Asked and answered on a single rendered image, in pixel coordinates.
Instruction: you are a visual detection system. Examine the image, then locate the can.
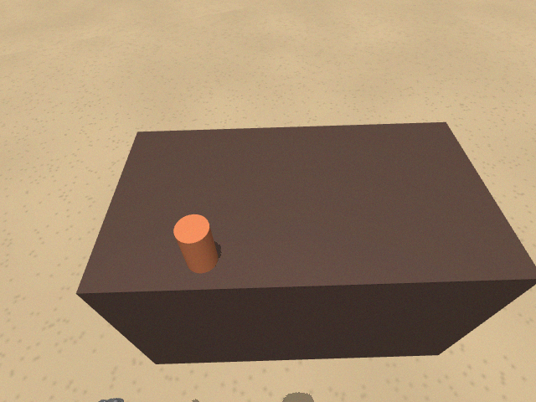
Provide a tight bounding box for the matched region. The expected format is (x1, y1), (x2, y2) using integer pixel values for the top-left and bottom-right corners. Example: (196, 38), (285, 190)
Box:
(173, 214), (218, 273)

